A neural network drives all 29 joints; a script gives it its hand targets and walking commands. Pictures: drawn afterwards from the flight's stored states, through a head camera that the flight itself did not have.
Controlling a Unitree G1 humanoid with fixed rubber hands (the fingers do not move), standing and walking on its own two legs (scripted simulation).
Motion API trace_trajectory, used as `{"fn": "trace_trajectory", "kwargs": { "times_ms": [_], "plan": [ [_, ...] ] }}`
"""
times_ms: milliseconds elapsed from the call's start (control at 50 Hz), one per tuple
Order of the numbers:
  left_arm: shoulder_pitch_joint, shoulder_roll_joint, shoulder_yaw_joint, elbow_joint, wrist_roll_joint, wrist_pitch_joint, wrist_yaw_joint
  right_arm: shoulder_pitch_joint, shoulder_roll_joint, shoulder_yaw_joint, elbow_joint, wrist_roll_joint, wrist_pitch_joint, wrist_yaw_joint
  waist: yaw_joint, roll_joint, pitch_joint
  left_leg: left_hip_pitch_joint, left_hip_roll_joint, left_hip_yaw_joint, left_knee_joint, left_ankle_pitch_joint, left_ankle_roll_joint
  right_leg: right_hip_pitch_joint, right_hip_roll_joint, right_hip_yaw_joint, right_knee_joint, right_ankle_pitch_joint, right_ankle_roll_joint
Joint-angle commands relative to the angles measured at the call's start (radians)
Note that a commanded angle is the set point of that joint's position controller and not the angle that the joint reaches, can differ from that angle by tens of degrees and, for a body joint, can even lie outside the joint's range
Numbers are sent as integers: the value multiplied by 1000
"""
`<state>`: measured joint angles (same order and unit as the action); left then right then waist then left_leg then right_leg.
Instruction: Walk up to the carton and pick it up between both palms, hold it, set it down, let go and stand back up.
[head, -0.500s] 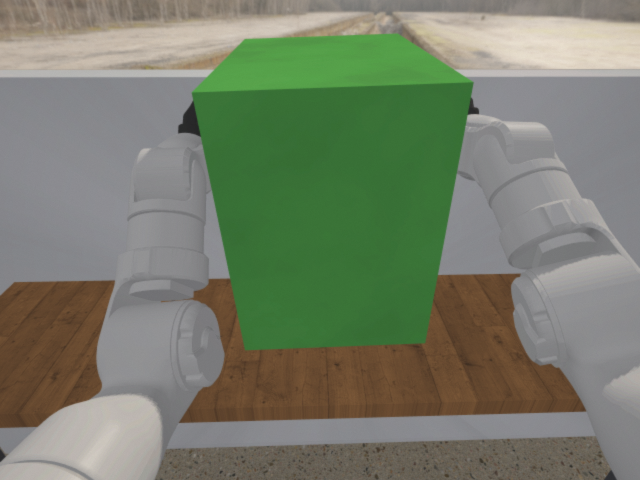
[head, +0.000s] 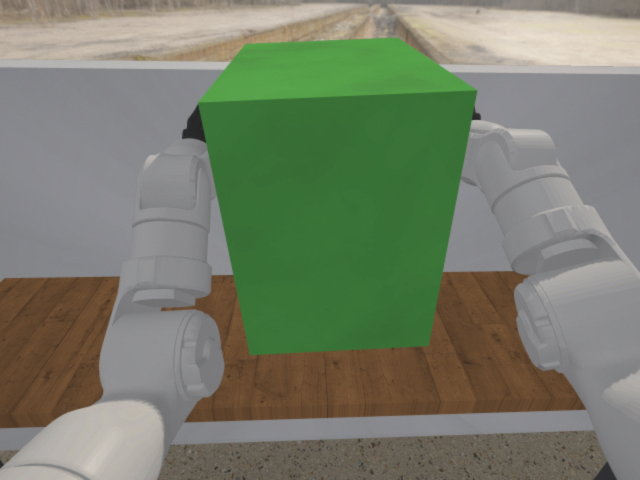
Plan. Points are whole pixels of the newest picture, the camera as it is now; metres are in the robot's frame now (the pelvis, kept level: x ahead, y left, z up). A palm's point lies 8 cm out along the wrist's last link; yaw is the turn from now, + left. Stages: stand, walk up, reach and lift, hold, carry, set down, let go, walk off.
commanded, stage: hold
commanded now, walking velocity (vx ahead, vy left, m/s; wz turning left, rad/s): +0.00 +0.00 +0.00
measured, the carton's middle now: (329, 183) +0.39 +0.00 +0.27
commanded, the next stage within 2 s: none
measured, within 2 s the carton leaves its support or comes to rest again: neither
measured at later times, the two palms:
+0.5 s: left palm (192, 150) +0.36 +0.16 +0.32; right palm (461, 141) +0.36 -0.15 +0.34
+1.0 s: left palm (193, 145) +0.36 +0.16 +0.33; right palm (464, 134) +0.36 -0.15 +0.34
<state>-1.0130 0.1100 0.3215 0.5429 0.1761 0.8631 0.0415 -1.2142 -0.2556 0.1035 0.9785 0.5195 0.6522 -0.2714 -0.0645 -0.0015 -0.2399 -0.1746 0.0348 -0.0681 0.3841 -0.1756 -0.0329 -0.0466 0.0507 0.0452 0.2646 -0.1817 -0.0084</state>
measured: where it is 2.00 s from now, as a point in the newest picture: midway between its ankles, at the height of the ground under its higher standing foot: outside the picture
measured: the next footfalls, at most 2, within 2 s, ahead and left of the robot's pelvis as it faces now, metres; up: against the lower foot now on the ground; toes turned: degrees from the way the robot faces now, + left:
none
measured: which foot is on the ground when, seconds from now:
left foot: down 0.00-1.00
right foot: down 0.00-1.00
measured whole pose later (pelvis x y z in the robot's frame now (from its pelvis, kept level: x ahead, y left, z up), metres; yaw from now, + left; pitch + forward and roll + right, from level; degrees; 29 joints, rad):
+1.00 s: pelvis -0.01 +0.00 +0.00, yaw +0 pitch -2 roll -1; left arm -1.08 0.12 0.36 0.62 0.17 0.83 0.04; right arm -1.27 -0.26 0.08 1.02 0.49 0.65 -0.26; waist -0.05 0.01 -0.25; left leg -0.19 0.03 -0.07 0.38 -0.16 -0.03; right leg -0.07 0.05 0.05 0.27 -0.18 -0.01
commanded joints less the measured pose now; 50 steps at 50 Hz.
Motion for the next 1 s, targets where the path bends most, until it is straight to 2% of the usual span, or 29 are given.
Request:
{"fn": "trace_trajectory", "kwargs": {
  "times_ms": [0, 80, 100, 120, 180, 200, 220, 260, 320, 360, 380, 400, 420, 460, 480, 500, 540, 560, 580, 600, 620, 680, 720, 760, 780, 800, 840, 860, 980],
  "plan": [
    [-790, -562, -271, -145, -168, -72, -148, -722, 671, 89, -366, 145, -11, 119, -2, 44, -257, 185, -51, 26, 0, 242, -29, -31, 18, -5, -28, 238, 58],
    [-801, -585, -329, -189, -195, -82, -135, -730, 682, 97, -396, 137, -15, 118, -6, 32, -296, 187, -49, 11, 15, 283, -27, -21, 25, -3, -13, 275, 64],
    [-791, -591, -321, -159, -191, -70, -139, -714, 653, 74, -352, 129, -1, 115, -21, 53, -217, 177, -46, 7, -9, 243, -31, -43, 28, -11, -27, 230, 58],
    [-795, -544, -253, -80, -152, -63, -147, -702, 640, 61, -273, 122, 13, 120, -4, 52, -109, 148, -45, 14, -30, 139, -24, -81, 8, -10, -52, 141, 57],
    [-766, -548, -258, -86, -159, -66, -157, -672, 681, 50, -279, 108, 17, 119, -12, 21, -149, 111, -57, 24, -41, 140, -6, -51, 2, -1, -38, 147, 60],
    [-808, -539, -214, -53, -140, -73, -158, -701, 668, 49, -267, 100, 8, 125, 8, -2, -145, 133, -49, 21, -42, 132, -7, -68, 13, -4, -46, 122, 58],
    [-803, -536, -234, -30, -154, -72, -162, -688, 667, 43, -224, 100, 15, 129, -5, 27, -150, 122, -56, 27, -35, 135, -14, -58, -1, -1, -47, 143, 52],
    [-812, -526, -255, -137, -181, -91, -150, -702, 697, 86, -315, 133, 2, 127, 6, 12, -272, 159, -54, 28, -6, 245, -14, -9, 6, 6, -13, 282, 65],
    [-777, -556, -255, -103, -172, -71, -165, -679, 672, 72, -309, 132, 16, 107, -20, 30, -247, 169, -51, 12, -14, 236, -15, -7, 11, 6, -21, 285, 62],
    [-734, -524, -204, -80, -141, -66, -172, -698, 673, 115, -364, 137, 11, 99, 19, -20, -221, 165, -54, 22, -13, 262, -15, 9, 19, 4, -19, 316, 73],
    [-748, -530, -199, -69, -153, -68, -175, -689, 646, 81, -331, 113, 11, 100, -9, -8, -175, 162, -55, 24, -22, 238, -15, -18, 17, -5, -24, 283, 70],
    [-744, -529, -200, -40, -132, -63, -176, -709, 659, 92, -312, 125, 10, 102, 14, -7, -165, 163, -53, 24, -23, 231, -13, -23, 9, 3, -38, 261, 68],
    [-799, -545, -244, -112, -162, -69, -175, -702, 668, 97, -311, 126, 12, 107, -10, 6, -197, 166, -47, 22, -26, 207, -18, -38, 18, -1, -29, 227, 63],
    [-820, -559, -257, -113, -171, -75, -172, -735, 688, 95, -349, 122, -1, 110, -2, 12, -231, 136, -51, 28, -15, 191, -13, -38, 12, 3, -33, 186, 55],
    [-825, -564, -265, -100, -177, -82, -167, -712, 657, 54, -331, 104, -2, 113, -21, 34, -235, 141, -48, 25, -15, 212, -26, -42, 18, -8, -24, 182, 53],
    [-821, -566, -254, -84, -173, -76, -166, -734, 664, 64, -321, 108, -2, 116, 0, 57, -210, 141, -56, 26, -25, 188, -22, -54, 11, -4, -35, 166, 50],
    [-834, -608, -304, -127, -171, -80, -158, -707, 626, 24, -251, 97, 2, 128, -32, 116, -175, 155, -33, 3, -34, 199, -39, -56, 13, -4, -34, 166, 36],
    [-801, -588, -280, -114, -165, -70, -160, -729, 656, 68, -294, 128, -2, 121, -8, 74, -196, 164, -36, 11, -20, 224, -37, -30, 22, -10, -30, 195, 40],
    [-798, -581, -296, -132, -188, -81, -158, -671, 652, 55, -309, 119, 0, 118, -32, 92, -236, 184, -49, 17, -11, 226, -40, -29, 17, -9, -33, 224, 50],
    [-784, -578, -307, -169, -198, -87, -152, -688, 683, 92, -354, 144, -1, 119, -10, 58, -286, 199, -51, 14, -5, 284, -30, -15, 23, -7, -15, 292, 57],
    [-820, -579, -312, -206, -212, -85, -147, -697, 678, 83, -354, 146, 4, 116, -30, 79, -297, 177, -56, 12, 0, 268, -40, -4, 28, -7, -8, 284, 52],
    [-825, -556, -236, -98, -155, -73, -143, -719, 656, 67, -294, 126, 6, 121, 6, 24, -187, 159, -44, 9, -31, 176, -23, -51, 22, -4, -35, 144, 51],
    [-766, -530, -203, -26, -124, -60, -148, -708, 638, 51, -246, 116, 8, 128, 22, 45, -114, 130, -45, 26, -31, 154, -19, -76, 0, 6, -52, 121, 48],
    [-844, -584, -272, -134, -175, -83, -147, -684, 640, 28, -224, 97, 5, 141, -19, 72, -208, 150, -45, 18, -41, 160, -29, -65, 15, 1, -37, 97, 35],
    [-869, -565, -255, -78, -159, -76, -149, -692, 646, 14, -152, 95, 17, 147, -9, 83, -121, 97, -46, 25, -41, 128, -31, -79, 11, -3, -33, 74, 33],
    [-887, -573, -250, -53, -171, -86, -148, -749, 614, -6, -196, 85, -5, 150, -25, 55, -157, 89, -47, 18, -51, 84, -24, -83, 15, -10, -43, 44, 31],
    [-856, -579, -284, -108, -190, -102, -133, -760, 663, 46, -301, 120, -14, 149, 18, 55, -286, 145, -45, 14, -19, 174, -26, -42, 27, -11, -30, 139, 43],
    [-839, -558, -233, -51, -173, -104, -131, -785, 684, 66, -309, 115, -21, 145, 34, 10, -274, 157, -43, 17, -12, 206, -14, -48, 31, -15, -27, 148, 50],
    [-793, -527, -187, 0, -140, -90, -148, -708, 672, 50, -230, 102, -12, 137, 19, 7, -202, 151, -37, 28, -38, 172, -8, -35, 14, -10, -51, 178, 58]
  ]
}}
